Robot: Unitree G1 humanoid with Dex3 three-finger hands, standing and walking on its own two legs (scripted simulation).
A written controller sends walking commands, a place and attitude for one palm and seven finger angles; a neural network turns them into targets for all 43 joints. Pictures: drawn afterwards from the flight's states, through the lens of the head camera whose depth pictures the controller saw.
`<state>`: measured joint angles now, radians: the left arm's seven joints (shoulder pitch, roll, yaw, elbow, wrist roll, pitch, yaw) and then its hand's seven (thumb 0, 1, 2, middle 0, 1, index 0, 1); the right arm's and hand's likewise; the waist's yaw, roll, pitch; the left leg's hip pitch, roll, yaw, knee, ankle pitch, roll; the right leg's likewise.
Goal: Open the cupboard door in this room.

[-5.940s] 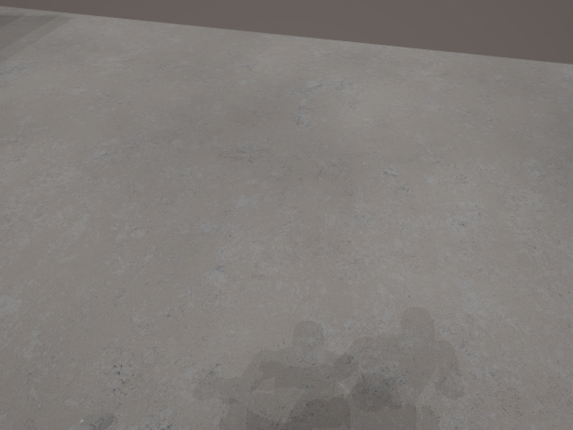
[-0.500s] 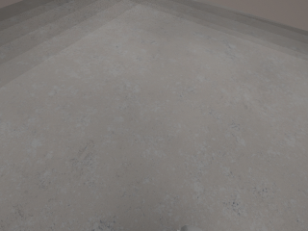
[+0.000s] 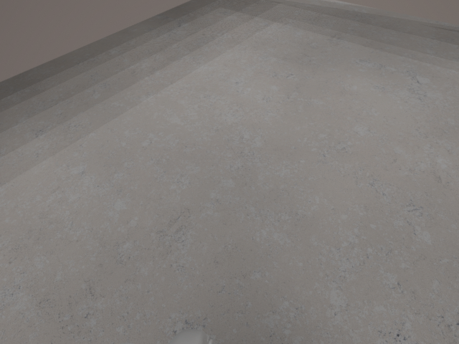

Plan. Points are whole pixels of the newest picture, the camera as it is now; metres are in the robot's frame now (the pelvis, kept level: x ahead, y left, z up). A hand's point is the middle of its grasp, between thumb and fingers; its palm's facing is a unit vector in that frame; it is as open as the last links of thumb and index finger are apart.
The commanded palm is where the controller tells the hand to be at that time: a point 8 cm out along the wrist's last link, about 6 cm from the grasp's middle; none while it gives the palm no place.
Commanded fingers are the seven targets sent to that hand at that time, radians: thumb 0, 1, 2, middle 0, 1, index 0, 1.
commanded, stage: turn or walk to find it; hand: left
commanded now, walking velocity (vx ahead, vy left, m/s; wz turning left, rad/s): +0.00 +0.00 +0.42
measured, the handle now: out of the picture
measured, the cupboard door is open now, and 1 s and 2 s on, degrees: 0 0 0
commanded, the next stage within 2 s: none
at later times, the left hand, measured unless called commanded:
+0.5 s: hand out of the picture -0.01 +0.26 -0.17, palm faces +0.25 -0.93 -0.26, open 7.4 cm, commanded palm none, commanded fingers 0.00 0.90 0.90 -0.20 -0.30 -0.20 -0.30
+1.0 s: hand out of the picture -0.07 +0.21 -0.17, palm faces +0.44 -0.87 -0.22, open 7.4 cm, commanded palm none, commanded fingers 0.00 0.90 0.90 -0.20 -0.30 -0.20 -0.30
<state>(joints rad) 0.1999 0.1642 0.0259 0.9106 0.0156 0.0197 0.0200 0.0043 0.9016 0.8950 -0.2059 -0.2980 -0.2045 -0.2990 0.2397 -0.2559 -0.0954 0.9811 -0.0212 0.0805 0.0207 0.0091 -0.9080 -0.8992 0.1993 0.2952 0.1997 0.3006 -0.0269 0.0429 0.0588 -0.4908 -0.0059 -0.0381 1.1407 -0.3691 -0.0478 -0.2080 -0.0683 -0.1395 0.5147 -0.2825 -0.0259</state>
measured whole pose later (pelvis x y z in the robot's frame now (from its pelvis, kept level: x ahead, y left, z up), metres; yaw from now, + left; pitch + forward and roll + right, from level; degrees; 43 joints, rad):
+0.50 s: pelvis -0.02 +0.04 +0.00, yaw +11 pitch -1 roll +0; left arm 0.21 0.26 0.06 0.97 0.01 0.06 0.01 0.01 0.91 0.90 -0.20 -0.30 -0.20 -0.30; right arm 0.15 -0.19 -0.04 0.95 -0.02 0.02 0.00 0.01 -0.90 -0.90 0.20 0.30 0.20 0.30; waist 0.02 -0.02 0.07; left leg -0.22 -0.01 -0.01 0.47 -0.24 0.02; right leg -0.42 -0.08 -0.05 0.97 -0.45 0.08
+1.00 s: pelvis -0.04 +0.01 -0.01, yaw +25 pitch -1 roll +1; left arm 0.23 0.19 0.03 0.94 0.03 0.02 0.01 0.00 0.90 0.89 -0.21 -0.30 -0.21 -0.30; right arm 0.20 -0.24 -0.07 1.00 -0.01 0.07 0.02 0.01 -0.91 -0.90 0.20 0.29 0.20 0.30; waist 0.01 -0.02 0.09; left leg -0.34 0.04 0.04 0.80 -0.45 -0.06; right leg -0.23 -0.14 -0.22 0.56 -0.30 0.01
